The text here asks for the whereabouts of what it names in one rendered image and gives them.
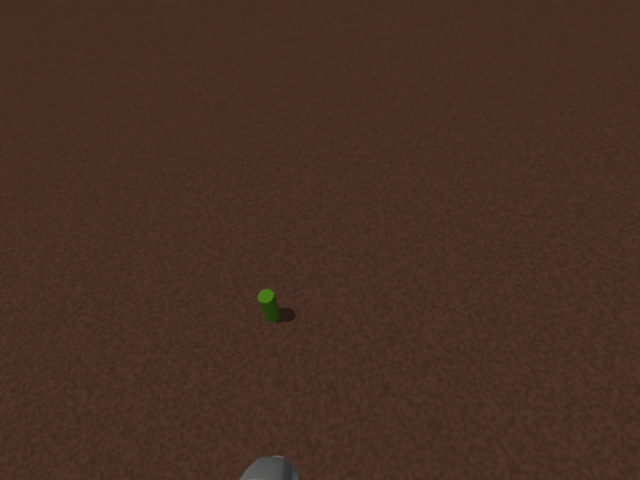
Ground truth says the can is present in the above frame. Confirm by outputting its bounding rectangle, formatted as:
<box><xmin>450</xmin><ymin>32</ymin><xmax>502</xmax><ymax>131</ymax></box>
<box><xmin>258</xmin><ymin>289</ymin><xmax>280</xmax><ymax>322</ymax></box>

